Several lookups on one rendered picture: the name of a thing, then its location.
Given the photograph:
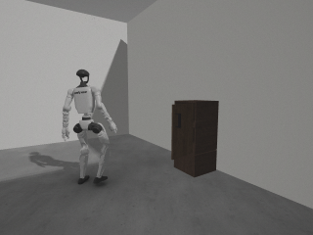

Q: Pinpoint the cupboard door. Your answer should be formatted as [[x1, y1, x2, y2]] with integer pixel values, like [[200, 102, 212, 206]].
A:
[[171, 103, 194, 160]]

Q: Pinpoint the right robot forearm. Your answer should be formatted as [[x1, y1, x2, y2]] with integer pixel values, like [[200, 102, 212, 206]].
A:
[[100, 103, 112, 124]]

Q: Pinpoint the left robot thigh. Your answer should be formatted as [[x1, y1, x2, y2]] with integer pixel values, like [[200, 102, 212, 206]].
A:
[[73, 123, 90, 156]]

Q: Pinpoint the robot right upper arm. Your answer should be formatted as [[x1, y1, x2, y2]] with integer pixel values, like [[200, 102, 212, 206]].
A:
[[91, 86, 102, 110]]

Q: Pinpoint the robot torso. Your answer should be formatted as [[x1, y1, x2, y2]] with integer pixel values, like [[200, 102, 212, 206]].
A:
[[73, 85, 95, 131]]

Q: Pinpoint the robot left upper arm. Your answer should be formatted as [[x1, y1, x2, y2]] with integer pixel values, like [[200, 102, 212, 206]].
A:
[[63, 88, 74, 112]]

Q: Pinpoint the left robot forearm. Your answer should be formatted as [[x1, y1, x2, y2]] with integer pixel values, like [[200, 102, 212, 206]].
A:
[[63, 109, 69, 127]]

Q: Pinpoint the left robot hand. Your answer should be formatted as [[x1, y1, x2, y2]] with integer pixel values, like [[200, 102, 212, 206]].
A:
[[62, 126, 70, 141]]

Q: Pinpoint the handle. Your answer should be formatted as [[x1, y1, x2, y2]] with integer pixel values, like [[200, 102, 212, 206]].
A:
[[175, 113, 181, 128]]

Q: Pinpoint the right robot hand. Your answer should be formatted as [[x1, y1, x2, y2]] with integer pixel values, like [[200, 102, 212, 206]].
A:
[[109, 122, 117, 136]]

